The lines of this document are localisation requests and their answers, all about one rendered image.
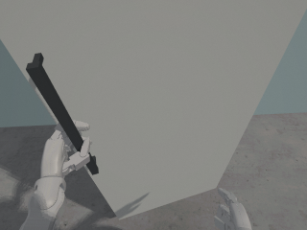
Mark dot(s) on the left robot hand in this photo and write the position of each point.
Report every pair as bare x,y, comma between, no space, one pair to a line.
55,152

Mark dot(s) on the handle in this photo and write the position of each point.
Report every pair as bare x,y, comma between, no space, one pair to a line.
51,96

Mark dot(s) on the left robot forearm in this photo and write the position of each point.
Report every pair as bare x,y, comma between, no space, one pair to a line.
46,205

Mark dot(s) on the fridge door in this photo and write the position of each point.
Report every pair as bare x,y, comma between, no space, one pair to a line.
168,87

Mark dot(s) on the right robot hand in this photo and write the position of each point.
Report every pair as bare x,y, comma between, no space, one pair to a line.
231,218

